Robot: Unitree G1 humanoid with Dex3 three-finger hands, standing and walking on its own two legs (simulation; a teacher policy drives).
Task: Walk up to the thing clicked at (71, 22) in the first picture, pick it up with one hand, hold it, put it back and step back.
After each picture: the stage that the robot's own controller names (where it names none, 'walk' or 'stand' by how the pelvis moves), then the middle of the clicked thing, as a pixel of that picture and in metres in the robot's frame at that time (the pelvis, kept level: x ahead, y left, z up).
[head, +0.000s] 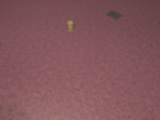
stand; (70, 26) +1.61 +0.12 -0.72
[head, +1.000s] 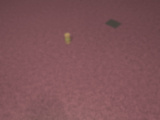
walk; (67, 38) +1.49 +0.24 -0.71
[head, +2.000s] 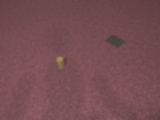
walk; (60, 62) +1.03 +0.28 -0.72
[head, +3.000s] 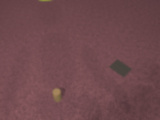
walk; (57, 95) +0.67 +0.22 -0.71
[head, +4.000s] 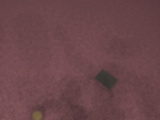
walk; (37, 118) +0.43 +0.24 -0.69
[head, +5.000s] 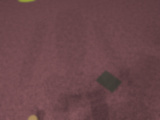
stand; out of the picture +0.40 +0.37 -0.70
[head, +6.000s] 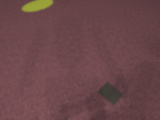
stand; out of the picture +0.37 +0.34 -0.72
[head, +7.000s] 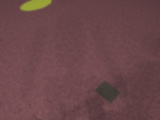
stand; out of the picture +0.39 +0.36 -0.73
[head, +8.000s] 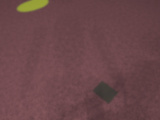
stand; out of the picture +0.38 +0.38 -0.73
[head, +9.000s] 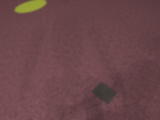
stand; out of the picture +0.36 +0.38 -0.73
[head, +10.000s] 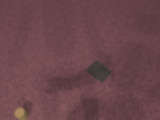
go down; (21, 114) +0.39 +0.38 -0.68
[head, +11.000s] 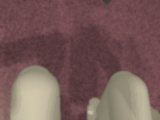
go down; out of the picture +0.42 +0.42 -0.28
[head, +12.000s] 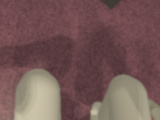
close in; out of the picture +0.42 +0.42 -0.29
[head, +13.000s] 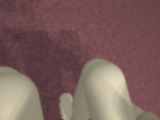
close in; out of the picture +0.39 +0.44 -0.21
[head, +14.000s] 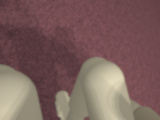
approach; out of the picture +0.38 +0.45 -0.21
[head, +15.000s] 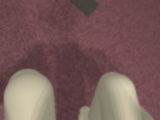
lift; out of the picture +0.40 +0.44 -0.25
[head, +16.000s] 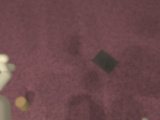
lift; (22, 104) +0.41 +0.37 -0.59
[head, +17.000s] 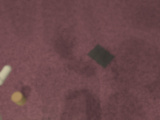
approach; (19, 98) +0.42 +0.38 -0.60
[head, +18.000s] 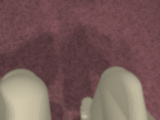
go down; out of the picture +0.42 +0.43 -0.25
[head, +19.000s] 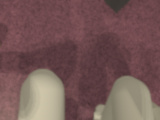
stand; out of the picture +0.44 +0.41 -0.29
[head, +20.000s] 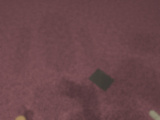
stand; out of the picture +0.40 +0.35 -0.64
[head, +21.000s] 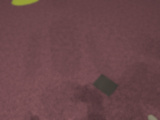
stand; out of the picture +0.40 +0.36 -0.66
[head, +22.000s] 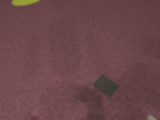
stand; out of the picture +0.39 +0.35 -0.66
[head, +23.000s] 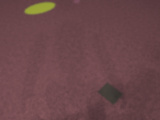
stand; out of the picture +0.41 +0.34 -0.72
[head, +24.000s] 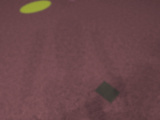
stand; out of the picture +0.40 +0.36 -0.73
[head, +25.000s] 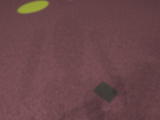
stand; out of the picture +0.39 +0.37 -0.73
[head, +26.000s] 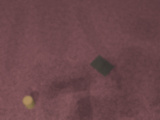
walk; (29, 102) +0.46 +0.32 -0.71
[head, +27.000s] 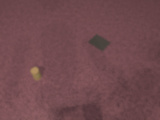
walk; (36, 73) +0.73 +0.40 -0.69
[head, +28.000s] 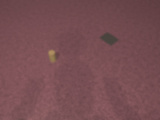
stand; (52, 56) +1.07 +0.33 -0.70
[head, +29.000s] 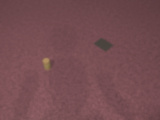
stand; (46, 64) +1.02 +0.34 -0.72
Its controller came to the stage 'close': yes
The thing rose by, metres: 0.00
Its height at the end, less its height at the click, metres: +0.00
